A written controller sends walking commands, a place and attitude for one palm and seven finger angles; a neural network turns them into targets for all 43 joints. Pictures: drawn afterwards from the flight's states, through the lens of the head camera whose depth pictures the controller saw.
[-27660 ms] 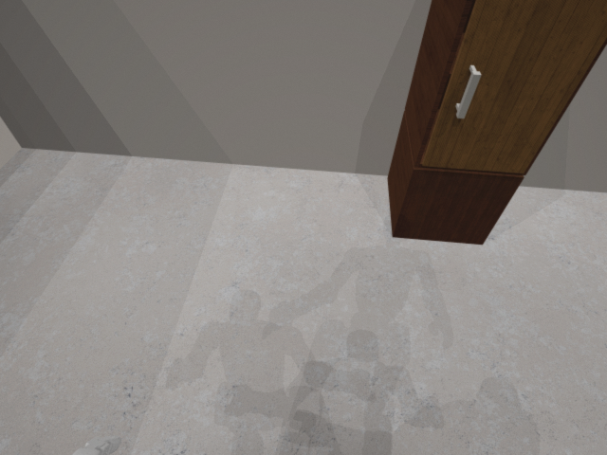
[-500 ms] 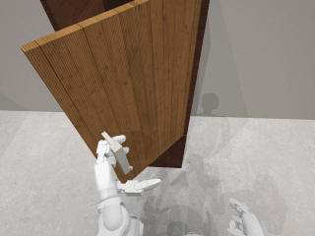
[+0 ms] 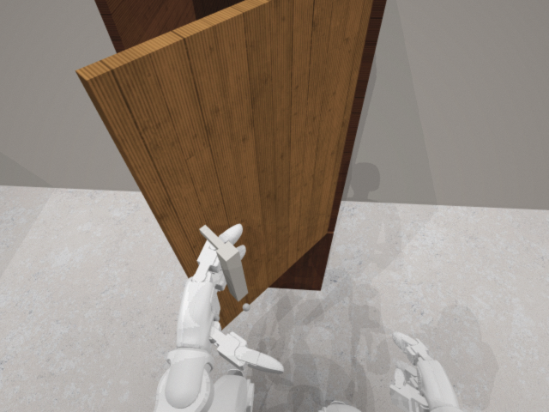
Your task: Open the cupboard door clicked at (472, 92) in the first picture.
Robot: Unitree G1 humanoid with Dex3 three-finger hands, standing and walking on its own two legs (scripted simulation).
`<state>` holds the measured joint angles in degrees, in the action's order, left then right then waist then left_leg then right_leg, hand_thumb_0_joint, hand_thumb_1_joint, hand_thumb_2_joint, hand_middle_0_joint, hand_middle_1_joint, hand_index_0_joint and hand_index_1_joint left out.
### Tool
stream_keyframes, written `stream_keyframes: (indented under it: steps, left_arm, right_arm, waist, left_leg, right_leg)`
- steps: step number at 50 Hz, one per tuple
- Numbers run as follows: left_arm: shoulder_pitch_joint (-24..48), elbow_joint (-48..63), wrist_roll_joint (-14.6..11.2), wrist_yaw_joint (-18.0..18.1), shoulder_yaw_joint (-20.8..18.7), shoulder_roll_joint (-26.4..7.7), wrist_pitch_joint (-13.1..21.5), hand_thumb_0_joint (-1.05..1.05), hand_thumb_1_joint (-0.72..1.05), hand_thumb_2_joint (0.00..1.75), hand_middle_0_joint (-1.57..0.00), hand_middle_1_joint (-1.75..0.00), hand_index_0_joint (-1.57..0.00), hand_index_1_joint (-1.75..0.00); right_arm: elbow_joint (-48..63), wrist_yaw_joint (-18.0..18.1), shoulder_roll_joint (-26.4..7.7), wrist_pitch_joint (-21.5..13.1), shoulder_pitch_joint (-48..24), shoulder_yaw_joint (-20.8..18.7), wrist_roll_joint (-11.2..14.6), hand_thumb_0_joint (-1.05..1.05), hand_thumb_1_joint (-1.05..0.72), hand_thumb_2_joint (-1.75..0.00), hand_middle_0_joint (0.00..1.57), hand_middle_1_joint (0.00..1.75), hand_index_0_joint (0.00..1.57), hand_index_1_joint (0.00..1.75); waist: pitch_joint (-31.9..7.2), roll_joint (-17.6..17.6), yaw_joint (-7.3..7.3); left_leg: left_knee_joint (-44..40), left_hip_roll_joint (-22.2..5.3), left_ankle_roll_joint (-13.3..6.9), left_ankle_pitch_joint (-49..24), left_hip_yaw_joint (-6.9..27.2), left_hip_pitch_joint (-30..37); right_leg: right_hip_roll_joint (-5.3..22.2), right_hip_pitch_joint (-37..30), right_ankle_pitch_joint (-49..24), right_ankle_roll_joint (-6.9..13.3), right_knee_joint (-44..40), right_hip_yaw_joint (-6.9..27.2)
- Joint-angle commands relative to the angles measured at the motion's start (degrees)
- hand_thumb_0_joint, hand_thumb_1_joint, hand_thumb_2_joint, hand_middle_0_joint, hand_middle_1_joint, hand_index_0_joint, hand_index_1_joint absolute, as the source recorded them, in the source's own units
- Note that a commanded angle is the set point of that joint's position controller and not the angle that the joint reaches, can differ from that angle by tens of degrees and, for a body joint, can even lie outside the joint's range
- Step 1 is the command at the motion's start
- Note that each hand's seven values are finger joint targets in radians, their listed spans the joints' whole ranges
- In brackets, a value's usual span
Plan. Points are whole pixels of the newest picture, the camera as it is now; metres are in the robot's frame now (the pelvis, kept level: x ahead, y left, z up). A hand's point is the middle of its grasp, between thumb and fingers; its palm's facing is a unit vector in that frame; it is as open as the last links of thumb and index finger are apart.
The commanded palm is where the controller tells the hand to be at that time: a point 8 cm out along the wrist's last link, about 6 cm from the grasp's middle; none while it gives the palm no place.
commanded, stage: slide the hand sideways off the handle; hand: left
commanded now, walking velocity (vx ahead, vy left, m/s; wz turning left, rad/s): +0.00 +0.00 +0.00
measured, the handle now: (224, 264) +0.31 +0.09 +0.04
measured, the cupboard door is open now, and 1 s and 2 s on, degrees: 48 50 50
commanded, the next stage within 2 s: draw the hand back to the body in 1.06 s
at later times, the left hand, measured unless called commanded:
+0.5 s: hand (222, 342) +0.21 +0.08 +0.05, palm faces -0.07 -1.00 +0.01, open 16.3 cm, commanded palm +0.18 +0.13 +0.05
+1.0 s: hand (184, 368) +0.18 +0.12 +0.05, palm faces -0.02 -1.00 -0.01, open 16.2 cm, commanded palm +0.14 +0.18 +0.05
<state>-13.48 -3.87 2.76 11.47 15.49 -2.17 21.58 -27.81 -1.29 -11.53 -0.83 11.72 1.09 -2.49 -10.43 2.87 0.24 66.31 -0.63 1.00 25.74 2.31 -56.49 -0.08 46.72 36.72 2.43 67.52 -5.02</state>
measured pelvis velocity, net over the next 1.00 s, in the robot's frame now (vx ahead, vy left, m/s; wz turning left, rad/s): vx -0.01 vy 0.01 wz -0.03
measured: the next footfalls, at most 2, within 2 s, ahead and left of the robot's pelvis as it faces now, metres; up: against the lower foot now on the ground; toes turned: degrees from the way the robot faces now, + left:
none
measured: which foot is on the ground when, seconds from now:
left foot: down 0.00-1.00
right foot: down 0.00-1.00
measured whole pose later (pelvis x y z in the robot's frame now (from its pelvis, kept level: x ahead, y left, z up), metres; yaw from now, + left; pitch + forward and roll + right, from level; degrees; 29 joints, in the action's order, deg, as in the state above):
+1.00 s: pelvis -0.01 +0.01 -0.02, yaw -2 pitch +16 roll -1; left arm -35.9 12.7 -7.4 -4.0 5.6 -7.2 25.1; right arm -22.7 1.3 -11.5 -0.1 13.2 -0.4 0.1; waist -10.7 2.8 1.1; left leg 71.3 -1.7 0.7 27.8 1.7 -60.0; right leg -1.0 50.3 38.1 2.0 72.0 -4.2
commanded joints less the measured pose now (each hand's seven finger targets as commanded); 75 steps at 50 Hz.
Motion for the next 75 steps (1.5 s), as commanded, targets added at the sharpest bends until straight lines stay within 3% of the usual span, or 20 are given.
stream_keyframes:
  steps: [1, 3, 5, 7, 11, 12, 25, 31, 32, 34, 47, 51, 56, 58, 60, 62, 64, 67, 69, 75]
  left_arm:
    - [7.1, 16.4, -5.1, -10.3, 4.4, 4.4, 6.0, 0.0, -0.5, 0.3, -0.15, -0.3, -0.15, -0.3]
    - [3.7, 16.2, -6.0, -7.7, 2.6, 4.8, 5.0, 0.0, -0.5, 0.3, -0.15, -0.3, -0.15, -0.3]
    - [0.9, 18.0, -4.7, -4.9, 1.1, 3.7, 4.7, 0.0, -0.5, 0.3, -0.15, -0.3, -0.15, -0.3]
    - [-1.7, 18.5, -2.1, -3.0, 1.0, 2.3, 4.6, 0.0, -0.5, 0.3, -0.15, -0.3, -0.15, -0.3]
    - [-4.6, 19.9, 0.5, -2.1, 1.7, 1.3, 4.8, 0.0, -0.5, 0.3, -0.15, -0.3, -0.15, -0.3]
    - [-5.8, 20.3, 0.7, -2.3, 0.9, 0.4, 4.9, 0.0, -0.5, 0.3, -0.15, -0.3, -0.15, -0.3]
    - [-12.1, 25.4, -4.1, -7.1, -1.1, -1.2, 6.8, 0.0, -0.5, 0.3, -0.15, -0.3, -0.15, -0.3]
    - [-16.0, 27.1, -5.3, -9.4, -3.7, -3.5, 6.7, 0.0, -0.5, 0.3, -0.15, -0.3, -0.15, -0.3]
    - [-17.5, 27.3, -5.6, -9.6, -5.8, -5.1, 6.6, 0.0, -0.5, 0.3, -0.15, -0.3, -0.15, -0.3]
    - [-18.1, 26.9, -6.2, -10.4, -5.9, -4.9, 6.6, 0.0, -0.5, 0.3, -0.15, -0.3, -0.15, -0.3]
    - [-25.7, 28.6, -10.6, -15.3, -12.1, -7.8, 7.7, 0.0, -0.5, 0.3, -0.15, -0.3, -0.15, -0.3]
    - [-27.0, 28.6, -12.1, -18.2, -13.0, -8.7, 8.7, 0.0, -0.5, 0.3, -0.15, -0.3, -0.15, -0.3]
    - [-22.4, 29.9, -13.0, -19.9, -11.7, -8.7, 9.6, 0.0, -0.5, 0.3, -0.15, -0.3, -0.15, -0.3]
    - [-21.7, 29.8, -12.9, -19.5, -12.0, -8.9, 9.3, 0.0, -0.5, 0.3, -0.15, -0.3, -0.15, -0.3]
    - [-23.0, 34.9, -13.1, -18.6, -15.1, -12.1, 8.6, 0.0, -0.5, 0.3, -0.15, -0.3, -0.15, -0.3]
    - [-25.0, 37.1, -13.1, -17.6, -17.2, -13.9, 6.2, 0.0, -0.5, 0.3, -0.15, -0.3, -0.15, -0.3]
    - [-26.1, 36.4, -13.6, -17.2, -16.8, -12.6, 3.5, 0.0, -0.5, 0.3, -0.15, -0.3, -0.15, -0.3]
    - [-26.6, 35.8, -14.6, -17.6, -17.9, -12.6, 1.0, 0.0, -0.5, 0.3, -0.15, -0.3, -0.15, -0.3]
    - [-27.0, 34.3, -15.2, -18.6, -18.1, -12.5, 0.0, 0.0, -0.5, 0.3, -0.15, -0.3, -0.15, -0.3]
    - [-27.0, 36.2, -17.9, -21.3, -21.6, -15.1, 0.7, 0.0, -0.5, 0.3, -0.15, -0.3, -0.15, -0.3]
  right_arm:
    - [11.2, 1.0, -5.5, -2.9, -2.2, -2.6, 2.0, 0.0, -0.9, -0.9, 0.2, 0.3, 0.2, 0.3]
    - [12.1, 0.9, -5.6, -2.9, -2.6, -2.6, 2.1, 0.0, -0.9, -0.9, 0.2, 0.3, 0.2, 0.3]
    - [12.8, 0.6, -5.6, -2.6, -2.2, -2.8, 1.7, 0.0, -0.9, -0.9, 0.2, 0.3, 0.2, 0.3]
    - [13.5, 0.2, -5.7, -2.1, -1.8, -2.9, 1.4, 0.0, -0.9, -0.9, 0.2, 0.3, 0.2, 0.3]
    - [14.4, -0.4, -5.5, -1.2, -1.8, -2.8, 1.3, 0.0, -0.9, -0.9, 0.2, 0.3, 0.2, 0.3]
    - [14.6, -0.3, -5.6, -1.0, -1.7, -2.8, 1.3, 0.0, -0.9, -0.9, 0.2, 0.3, 0.2, 0.3]
    - [15.5, 0.7, -5.7, -2.0, -1.8, -2.6, 1.9, 0.0, -0.9, -0.9, 0.2, 0.3, 0.2, 0.3]
    - [16.0, 1.1, -5.7, -2.0, -1.6, -2.9, 2.1, 0.0, -0.9, -0.9, 0.2, 0.3, 0.2, 0.3]
    - [15.9, 1.2, -5.7, -1.9, -1.7, -3.1, 2.1, 0.0, -0.9, -0.9, 0.2, 0.3, 0.2, 0.3]
    - [15.9, 1.4, -5.6, -1.8, -1.8, -3.1, 2.3, 0.0, -0.9, -0.9, 0.2, 0.3, 0.2, 0.3]
    - [14.9, 2.9, -5.3, -2.4, -2.8, -4.2, 2.9, 0.0, -0.9, -0.9, 0.2, 0.3, 0.2, 0.3]
    - [14.4, 3.3, -5.3, -2.6, -2.9, -4.4, 3.1, 0.0, -0.9, -0.9, 0.2, 0.3, 0.2, 0.3]
    - [14.5, 4.0, -6.0, -3.8, -2.6, -4.1, 3.1, 0.0, -0.9, -0.9, 0.2, 0.3, 0.2, 0.3]
    - [14.5, 4.1, -6.0, -4.0, -2.7, -4.2, 3.1, 0.0, -0.9, -0.9, 0.2, 0.3, 0.2, 0.3]
    - [15.4, 4.3, -6.0, -3.7, -2.1, -4.4, 3.3, 0.0, -0.9, -0.9, 0.2, 0.3, 0.2, 0.3]
    - [15.9, 4.5, -5.6, -3.0, -2.1, -4.5, 3.8, 0.0, -0.9, -0.9, 0.2, 0.3, 0.2, 0.3]
    - [16.1, 4.6, -5.3, -2.2, -2.1, -4.1, 4.3, 0.0, -0.9, -0.9, 0.2, 0.3, 0.2, 0.3]
    - [15.8, 5.2, -5.5, -2.0, -2.4, -3.8, 4.6, 0.0, -0.9, -0.9, 0.2, 0.3, 0.2, 0.3]
    - [15.4, 5.3, -5.7, -2.2, -2.1, -3.5, 4.8, 0.0, -0.9, -0.9, 0.2, 0.3, 0.2, 0.3]
    - [15.1, 5.6, -6.2, -3.6, -2.4, -3.1, 5.0, 0.0, -0.9, -0.9, 0.2, 0.3, 0.2, 0.3]
  waist:
    - [-12.1, -5.0, -3.27]
    - [-11.5, -5.2, -2.07]
    - [-13.2, -6.5, -1.25]
    - [-13.1, -5.7, -0.84]
    - [-10.9, -5.3, -1.39]
    - [-10.9, -5.5, -0.8]
    - [-9.7, -3.4, -1.17]
    - [-10.0, -4.4, -0.93]
    - [-11.2, -3.8, 0.08]
    - [-9.2, -4.1, -0.66]
    - [-10.9, -3.6, 0.63]
    - [-9.4, -4.2, -0.07]
    - [-8.5, -3.5, -1.14]
    - [-8.7, -3.2, -0.84]
    - [-13.1, -1.2, 0.98]
    - [-14.0, 0.5, 1.88]
    - [-9.9, -1.2, 0.73]
    - [-8.6, -2.6, 0.63]
    - [-5.7, -4.1, -0.18]
    - [-3.5, -1.4, 0.44]
  left_leg:
    - [-5.9, 1.0, -2.9, -8.3, 0.3, 18.1]
    - [-6.6, 0.9, -2.6, -7.6, 0.4, 17.7]
    - [-6.6, 0.8, -2.5, -8.7, 0.3, 17.5]
    - [-6.6, 0.8, -2.5, -9.6, 0.4, 16.6]
    - [-6.3, 0.7, -2.4, -7.4, -0.1, 15.5]
    - [-6.5, 0.6, -2.4, -7.3, 0.1, 15.0]
    - [-5.8, 0.7, -2.4, -5.1, 0.3, 14.3]
    - [-4.7, 0.9, -2.6, -6.1, -0.1, 13.0]
    - [-4.6, 0.9, -2.5, -6.7, -0.1, 12.7]
    - [-4.3, 0.8, -2.5, -6.7, -0.3, 12.5]
    - [-2.7, 1.0, -2.5, -8.9, -0.3, 10.7]
    - [-1.7, 1.0, -2.4, -7.3, -0.3, 8.9]
    - [-0.2, 0.8, -2.7, -4.4, 0.1, 7.5]
    - [-0.1, 0.7, -2.8, -3.7, 0.1, 7.4]
    - [-1.9, 0.6, -2.8, -5.8, -0.1, 11.0]
    - [-4.5, 0.6, -2.9, -7.5, -0.1, 13.8]
    - [-6.6, 0.7, -2.9, -6.4, -0.3, 15.0]
    - [-8.4, 0.7, -2.9, -6.5, 0.0, 15.9]
    - [-9.3, 0.8, -2.8, -6.1, 0.1, 16.3]
    - [-12.7, 0.9, -2.6, -6.1, 0.4, 19.8]
  right_leg:
    - [-0.5, 0.5, -19.9, -0.8, -12.4, 3.7]
    - [-0.8, 0.9, -17.8, -0.7, -12.1, 2.9]
    - [-0.8, 0.3, -18.7, -0.7, -11.2, 2.8]
    - [-0.9, 0.4, -18.9, -0.5, -10.1, 2.6]
    - [-0.9, 2.3, -17.2, -0.5, -10.1, 3.0]
    - [-1.0, 1.7, -16.7, -0.3, -9.8, 3.0]
    - [-1.5, 3.3, -14.6, -0.6, -9.5, 2.7]
    - [-1.5, 2.5, -16.5, -0.9, -9.1, 3.1]
    - [-1.6, 1.5, -16.7, -0.7, -8.7, 3.2]
    - [-1.6, 2.6, -17.4, -1.0, -8.9, 3.1]
    - [-1.6, 0.6, -21.1, -1.5, -8.0, 4.0]
    - [-1.1, 1.1, -20.7, -2.2, -8.6, 5.2]
    - [-1.3, 4.7, -14.5, -1.9, -8.3, 5.3]
    - [-1.5, 5.3, -12.0, -1.6, -8.4, 5.3]
    - [-1.7, 2.4, -13.7, -1.3, -8.8, 5.1]
    - [-2.1, -0.3, -15.2, -1.0, -9.8, 4.0]
    - [-2.3, -0.9, -14.8, -1.5, -12.4, 3.4]
    - [-2.3, -3.4, -15.2, -1.8, -14.6, 3.3]
    - [-2.1, -3.7, -15.9, -2.3, -16.1, 3.2]
    - [-2.2, -5.7, -14.4, -2.0, -18.8, 2.7]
